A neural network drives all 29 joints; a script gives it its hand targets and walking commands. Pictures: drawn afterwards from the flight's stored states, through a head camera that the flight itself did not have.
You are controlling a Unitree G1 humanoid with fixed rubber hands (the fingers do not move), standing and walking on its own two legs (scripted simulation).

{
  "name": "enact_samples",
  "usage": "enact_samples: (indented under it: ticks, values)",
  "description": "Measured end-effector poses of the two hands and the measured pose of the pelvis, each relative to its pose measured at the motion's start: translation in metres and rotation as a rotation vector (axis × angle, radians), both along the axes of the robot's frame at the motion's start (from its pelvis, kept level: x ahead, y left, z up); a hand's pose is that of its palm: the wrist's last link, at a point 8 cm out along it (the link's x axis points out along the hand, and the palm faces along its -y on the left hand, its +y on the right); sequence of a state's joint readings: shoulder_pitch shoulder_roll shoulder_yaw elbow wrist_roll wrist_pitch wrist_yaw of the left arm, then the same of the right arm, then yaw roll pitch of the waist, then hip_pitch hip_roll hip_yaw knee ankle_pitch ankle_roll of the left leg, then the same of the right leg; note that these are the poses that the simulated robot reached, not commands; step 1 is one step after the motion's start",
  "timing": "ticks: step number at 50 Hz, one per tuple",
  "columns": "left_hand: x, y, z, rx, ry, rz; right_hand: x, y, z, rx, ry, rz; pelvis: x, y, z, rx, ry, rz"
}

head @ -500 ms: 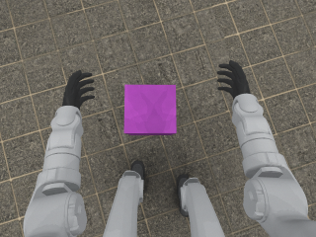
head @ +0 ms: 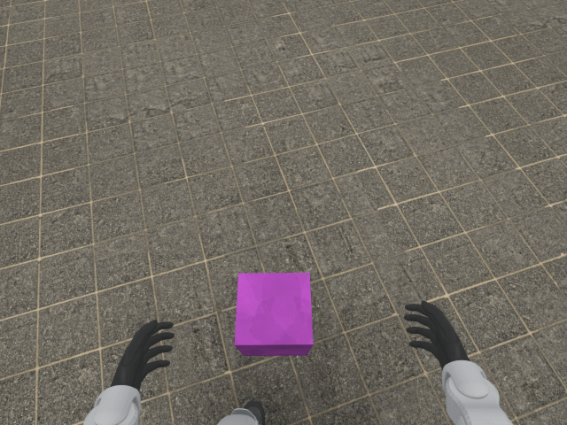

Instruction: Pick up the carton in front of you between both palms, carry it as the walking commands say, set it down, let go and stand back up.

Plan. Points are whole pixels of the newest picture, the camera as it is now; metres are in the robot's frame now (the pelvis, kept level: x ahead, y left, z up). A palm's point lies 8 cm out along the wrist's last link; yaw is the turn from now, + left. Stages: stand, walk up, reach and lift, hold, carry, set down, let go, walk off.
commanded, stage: let go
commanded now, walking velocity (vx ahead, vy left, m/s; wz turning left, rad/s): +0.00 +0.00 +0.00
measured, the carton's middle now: (274, 316) +0.40 +0.05 -0.64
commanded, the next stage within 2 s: stand in 0.60 s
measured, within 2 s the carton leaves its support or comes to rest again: neither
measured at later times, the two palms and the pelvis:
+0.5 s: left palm (128, 399) +0.17 +0.22 -0.05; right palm (487, 400) +0.17 -0.24 -0.05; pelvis +0.01 -0.01 +0.01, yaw +0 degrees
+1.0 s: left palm out of the picture +0.14 +0.29 -0.09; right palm (522, 417) +0.15 -0.29 -0.06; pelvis +0.02 +0.01 +0.01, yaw -1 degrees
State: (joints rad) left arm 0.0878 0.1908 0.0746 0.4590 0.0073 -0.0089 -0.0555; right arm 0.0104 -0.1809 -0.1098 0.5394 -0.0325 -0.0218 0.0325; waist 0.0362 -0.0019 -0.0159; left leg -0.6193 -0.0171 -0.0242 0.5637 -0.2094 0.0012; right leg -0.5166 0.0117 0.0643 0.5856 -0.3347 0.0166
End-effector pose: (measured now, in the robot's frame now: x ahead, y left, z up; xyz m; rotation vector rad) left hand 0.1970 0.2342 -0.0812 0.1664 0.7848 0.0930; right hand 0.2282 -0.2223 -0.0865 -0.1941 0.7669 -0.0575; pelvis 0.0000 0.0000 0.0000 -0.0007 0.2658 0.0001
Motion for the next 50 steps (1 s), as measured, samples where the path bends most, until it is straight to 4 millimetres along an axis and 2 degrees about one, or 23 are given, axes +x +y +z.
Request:
enact_samples:
  ticks: [6,11,16,23,31,35,41,50]
  values:
    - [-0.029,-0.007,0.021,0.002,0.005,-0.004,-0.035,-0.015,0.022,-0.001,0.000,-0.002,0.007,-0.008,0.012,0.011,-0.143,0.002]
    - [-0.035,-0.013,0.027,-0.004,0.006,-0.022,-0.053,-0.024,0.033,-0.003,0.007,-0.008,0.008,-0.014,0.016,0.018,-0.238,0.002]
    - [-0.029,-0.017,0.027,-0.008,0.008,-0.038,-0.061,-0.028,0.037,-0.003,0.018,-0.014,0.007,-0.016,0.015,0.021,-0.300,-0.002]
    - [-0.025,-0.016,0.027,-0.001,0.014,-0.044,-0.059,-0.022,0.038,0.006,0.024,-0.018,0.008,-0.012,0.014,0.018,-0.339,-0.007]
    - [-0.027,0.002,0.027,0.056,0.042,-0.009,-0.058,-0.015,0.029,-0.013,0.028,-0.024,0.011,-0.005,0.012,0.014,-0.328,0.003]
    - [-0.034,0.024,0.016,0.114,0.053,0.015,-0.066,-0.032,0.020,-0.107,0.090,-0.032,0.013,-0.002,0.008,0.005,-0.292,0.002]
    - [-0.051,0.046,0.000,0.148,0.124,0.026,-0.074,-0.059,0.022,-0.197,0.133,-0.069,0.018,0.001,0.008,0.000,-0.270,-0.004]
    - [-0.057,0.054,-0.010,0.158,0.181,0.013,-0.076,-0.066,0.023,-0.228,0.162,-0.094,0.023,0.005,0.009,-0.004,-0.271,-0.012]
